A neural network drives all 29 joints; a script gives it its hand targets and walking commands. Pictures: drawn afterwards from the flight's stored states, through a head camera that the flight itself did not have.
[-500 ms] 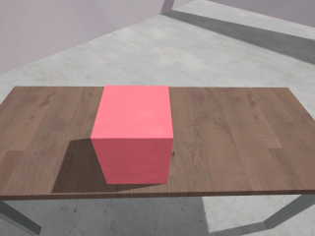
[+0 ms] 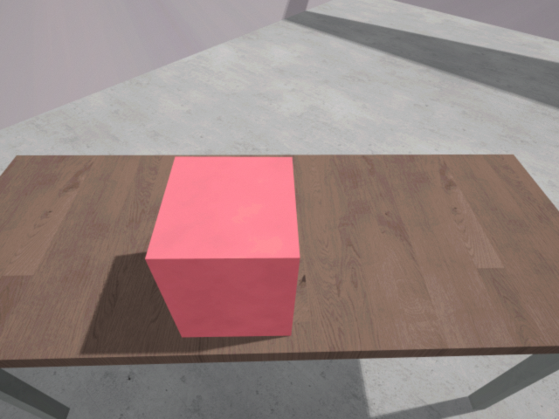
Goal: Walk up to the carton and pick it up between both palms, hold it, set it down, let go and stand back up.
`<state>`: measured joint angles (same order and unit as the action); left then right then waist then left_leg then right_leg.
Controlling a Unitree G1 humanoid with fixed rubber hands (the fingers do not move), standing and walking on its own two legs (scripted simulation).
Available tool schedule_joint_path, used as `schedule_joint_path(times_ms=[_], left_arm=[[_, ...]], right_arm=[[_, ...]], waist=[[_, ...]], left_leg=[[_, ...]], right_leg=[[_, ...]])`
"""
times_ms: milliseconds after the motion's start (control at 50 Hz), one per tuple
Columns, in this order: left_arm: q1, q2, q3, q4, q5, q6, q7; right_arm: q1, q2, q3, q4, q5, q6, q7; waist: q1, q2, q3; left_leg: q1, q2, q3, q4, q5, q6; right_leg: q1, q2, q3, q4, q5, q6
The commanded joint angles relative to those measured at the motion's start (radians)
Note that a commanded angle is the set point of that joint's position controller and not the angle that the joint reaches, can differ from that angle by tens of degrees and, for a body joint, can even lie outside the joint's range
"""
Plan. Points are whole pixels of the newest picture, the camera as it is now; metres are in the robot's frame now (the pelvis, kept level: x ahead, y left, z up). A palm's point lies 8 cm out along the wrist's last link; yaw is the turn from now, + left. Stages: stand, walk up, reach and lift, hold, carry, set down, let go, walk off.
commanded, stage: walk up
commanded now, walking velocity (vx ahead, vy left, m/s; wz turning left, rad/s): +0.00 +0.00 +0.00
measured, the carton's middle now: (235, 249) +0.42 +0.08 -0.02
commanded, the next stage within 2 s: stand in 0.86 s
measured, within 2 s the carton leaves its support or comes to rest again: neither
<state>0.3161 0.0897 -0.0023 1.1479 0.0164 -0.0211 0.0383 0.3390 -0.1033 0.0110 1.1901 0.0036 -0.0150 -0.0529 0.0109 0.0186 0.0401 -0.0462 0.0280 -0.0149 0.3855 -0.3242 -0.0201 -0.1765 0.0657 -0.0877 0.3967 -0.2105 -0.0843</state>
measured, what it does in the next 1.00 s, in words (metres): steps on the spot: left foot, then right foot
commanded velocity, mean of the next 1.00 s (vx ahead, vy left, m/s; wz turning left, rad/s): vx -0.02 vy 0.03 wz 0.02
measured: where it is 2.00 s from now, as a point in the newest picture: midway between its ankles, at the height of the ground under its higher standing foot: outside the picture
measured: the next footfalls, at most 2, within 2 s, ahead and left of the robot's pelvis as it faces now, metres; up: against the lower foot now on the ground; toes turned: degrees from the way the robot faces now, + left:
left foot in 0.42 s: -0.01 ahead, +0.18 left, +0.00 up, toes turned +3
right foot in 0.74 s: -0.04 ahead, -0.04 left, +0.00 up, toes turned +1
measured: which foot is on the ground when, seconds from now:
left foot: down 0.00-0.08, up 0.10-0.40, down 0.42-1.00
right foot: down 0.00-0.44, up 0.46-0.72, down 0.74-1.00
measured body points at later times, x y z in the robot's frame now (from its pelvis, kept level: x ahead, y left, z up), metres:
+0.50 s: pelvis -0.04 +0.07 +0.00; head -0.05 +0.11 +0.45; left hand -0.05 +0.29 -0.17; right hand -0.03 -0.15 -0.14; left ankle -0.05 +0.17 -0.74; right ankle -0.01 -0.06 -0.73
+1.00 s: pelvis -0.05 +0.08 +0.00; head -0.04 +0.07 +0.45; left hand -0.08 +0.28 -0.16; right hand -0.06 -0.13 -0.16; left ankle -0.05 +0.17 -0.74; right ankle -0.08 -0.04 -0.74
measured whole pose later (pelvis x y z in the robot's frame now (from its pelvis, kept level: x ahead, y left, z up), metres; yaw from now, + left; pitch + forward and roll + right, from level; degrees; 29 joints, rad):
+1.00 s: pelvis -0.05 +0.08 +0.00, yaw +2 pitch -1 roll +0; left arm 0.32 0.11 -0.01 1.16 0.01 -0.01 0.04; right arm 0.31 -0.13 0.01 1.13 -0.01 -0.01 -0.03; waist -0.01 0.01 0.03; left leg -0.16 -0.03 0.03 0.39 -0.21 0.04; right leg -0.11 -0.01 -0.02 0.39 -0.27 0.00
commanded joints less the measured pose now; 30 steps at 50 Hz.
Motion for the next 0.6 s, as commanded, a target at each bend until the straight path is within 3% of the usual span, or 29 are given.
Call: schedule_joint_path(times_ms=[0,20,40,60,80,100,120,140,160,180,200,220,240,260,300,340,360,380,400,420,440,480,500,540,580], left_arm=[[0.109,0.076,0.014,0.005,0.000,-0.002,0.007],[0.105,0.079,0.013,0.004,0.001,-0.003,0.007],[0.084,0.253,0.071,-0.067,0.010,-0.004,0.042],[0.215,0.306,0.087,-0.040,0.004,-0.002,0.059],[0.250,0.292,0.086,-0.026,-0.004,0.005,0.069],[0.240,0.267,0.084,-0.044,-0.005,0.011,0.069],[0.192,0.256,0.089,-0.073,-0.003,0.020,0.068],[0.130,0.240,0.090,-0.101,0.006,0.030,0.067],[0.105,0.213,0.087,-0.093,0.020,0.033,0.054],[0.037,0.175,0.075,-0.110,0.032,0.040,0.040],[-0.017,0.174,0.078,-0.131,0.034,0.039,0.031],[-0.084,0.065,0.032,-0.113,0.007,0.036,0.030],[-0.121,0.081,0.035,-0.127,0.010,0.032,0.028],[-0.092,0.092,0.035,-0.131,0.014,0.026,0.025],[-0.001,0.154,0.040,-0.107,0.012,0.017,0.017],[0.035,0.210,0.049,-0.090,0.010,0.019,0.007],[0.040,0.217,0.053,-0.086,0.013,0.024,0.002],[0.061,0.205,0.053,-0.083,0.009,0.030,-0.002],[0.107,0.155,0.042,-0.074,0.002,0.038,-0.009],[0.097,0.095,0.032,-0.091,-0.019,0.055,-0.008],[0.084,0.142,0.042,-0.094,-0.010,0.067,-0.005],[0.103,0.129,0.038,-0.059,-0.005,0.072,-0.022],[0.117,0.126,0.039,-0.043,0.000,0.069,-0.026],[0.097,0.108,0.033,-0.036,0.009,0.055,-0.024],[0.091,0.107,0.031,-0.035,-0.007,0.040,-0.014]], right_arm=[[0.110,-0.054,-0.010,0.011,0.000,0.000,-0.003],[0.116,-0.054,-0.009,0.016,0.001,0.000,-0.004],[0.041,-0.251,-0.086,-0.036,0.000,0.038,-0.007],[0.054,-0.210,-0.087,-0.052,0.000,0.058,-0.005],[0.094,-0.178,-0.088,-0.051,-0.004,0.075,-0.002],[0.067,-0.156,-0.083,-0.066,-0.007,0.087,0.004],[0.008,-0.122,-0.079,-0.092,-0.012,0.092,0.013],[-0.070,-0.111,-0.089,-0.134,-0.018,0.099,0.022],[-0.081,-0.075,-0.082,-0.149,-0.036,0.097,0.039],[-0.067,-0.077,-0.085,-0.148,-0.046,0.098,0.049],[-0.036,-0.093,-0.089,-0.145,-0.046,0.098,0.054],[0.011,0.000,-0.053,-0.148,-0.034,0.084,0.061],[0.057,-0.025,-0.054,-0.122,-0.029,0.077,0.056],[0.054,-0.051,-0.053,-0.111,-0.026,0.069,0.046],[0.021,-0.084,-0.047,-0.106,-0.020,0.062,0.022],[0.026,-0.097,-0.040,-0.116,-0.010,0.052,0.003],[0.057,-0.104,-0.039,-0.106,-0.007,0.046,0.000],[0.088,-0.110,-0.035,-0.099,-0.012,0.032,0.002],[0.091,-0.138,-0.033,-0.101,-0.022,0.019,0.006],[0.070,-0.189,-0.033,-0.107,-0.024,0.015,0.015],[-0.020,-0.184,-0.035,-0.119,-0.026,0.013,0.020],[-0.127,-0.096,-0.007,-0.161,-0.029,-0.013,0.020],[-0.102,-0.100,-0.007,-0.155,-0.027,-0.020,0.014],[-0.017,-0.093,-0.002,-0.124,-0.013,-0.033,0.016],[0.022,-0.096,0.000,-0.106,-0.017,-0.041,0.014]], waist=[[0.002,-0.011,0.053],[-0.002,-0.007,0.045],[0.058,0.122,0.126],[0.083,-0.019,0.007],[0.062,-0.026,-0.086],[0.061,-0.024,-0.113],[0.070,-0.029,-0.106],[0.073,-0.057,-0.034],[0.054,-0.128,-0.021],[0.027,-0.225,0.053],[0.012,-0.273,0.080],[-0.086,-0.388,0.054],[-0.093,-0.383,0.056],[-0.075,-0.316,0.049],[-0.023,-0.244,0.014],[-0.018,-0.200,-0.009],[-0.030,-0.150,-0.007],[-0.027,-0.073,0.003],[-0.006,0.102,0.016],[-0.001,0.357,0.075],[0.007,0.426,0.167],[0.062,0.218,0.163],[0.062,0.180,0.134],[0.039,0.123,0.045],[0.027,0.129,-0.025]], left_leg=[[-0.138,0.059,-0.059,-0.052,0.169,0.037],[-0.129,0.058,-0.056,-0.048,0.167,0.036],[-0.421,0.001,0.025,0.250,0.113,-0.028],[-0.504,-0.045,0.058,0.521,-0.310,-0.056],[-0.476,-0.016,-0.005,0.702,-0.390,-0.050],[-0.436,-0.013,-0.028,0.800,-0.368,-0.048],[-0.391,-0.003,-0.050,0.875,-0.315,-0.054],[-0.383,-0.004,-0.075,0.909,-0.239,-0.060],[-0.377,0.021,-0.078,0.839,-0.057,-0.037],[-0.383,0.002,-0.048,0.773,0.010,-0.036],[-0.397,-0.018,-0.024,0.779,0.029,-0.037],[-0.229,-0.018,0.001,0.547,0.002,-0.012],[-0.223,-0.043,0.055,0.452,-0.033,-0.012],[-0.245,-0.055,0.086,0.401,-0.051,-0.015],[-0.259,-0.060,0.107,0.278,-0.067,-0.021],[-0.157,-0.021,0.071,0.101,0.034,-0.012],[-0.083,-0.017,0.062,0.028,0.117,-0.007],[-0.043,0.018,0.005,-0.043,0.137,-0.006],[-0.068,0.127,-0.131,-0.125,0.004,0.004],[-0.268,0.263,-0.325,-0.287,-0.282,0.054],[-0.484,0.281,-0.380,-0.380,-0.442,0.101],[-0.329,0.170,-0.195,-0.315,-0.149,0.063],[-0.281,0.152,-0.152,-0.276,-0.049,0.064],[-0.149,0.139,-0.134,-0.208,0.170,0.075],[-0.043,0.152,-0.120,-0.150,0.340,0.109]], right_leg=[[0.078,-0.157,0.173,-0.063,0.261,-0.003],[0.077,-0.158,0.174,-0.063,0.262,-0.002],[0.231,-0.403,0.326,0.072,0.915,-0.016],[0.348,-0.583,0.427,0.100,1.411,-0.104],[0.321,-0.647,0.413,0.122,1.480,-0.161],[0.207,-0.636,0.358,0.087,1.329,-0.182],[0.063,-0.586,0.292,0.021,1.023,-0.187],[-0.081,-0.516,0.256,-0.040,0.715,-0.157],[-0.155,-0.412,0.249,-0.168,-0.033,-0.085],[-0.228,-0.349,0.284,-0.228,-0.263,-0.047],[-0.238,-0.337,0.280,-0.239,-0.297,-0.040],[-0.325,-0.172,0.109,-0.249,-0.266,-0.016],[-0.283,-0.134,0.049,-0.219,-0.214,-0.012],[-0.219,-0.136,0.041,-0.195,-0.170,-0.023],[-0.090,-0.192,0.101,-0.163,-0.079,-0.060],[-0.098,-0.237,0.152,-0.115,-0.060,-0.075],[-0.155,-0.239,0.162,-0.103,-0.105,-0.056],[-0.196,-0.218,0.162,-0.069,-0.153,-0.027],[-0.226,-0.162,0.105,0.031,-0.182,0.010],[-0.217,-0.085,0.043,0.072,-0.246,0.053],[-0.095,-0.095,0.075,0.230,-0.231,0.052],[-0.158,-0.077,0.072,0.283,-0.161,0.059],[-0.171,-0.078,0.073,0.313,-0.146,0.061],[-0.158,-0.085,0.085,0.301,-0.138,0.070],[-0.156,-0.086,0.082,0.271,-0.160,0.083]])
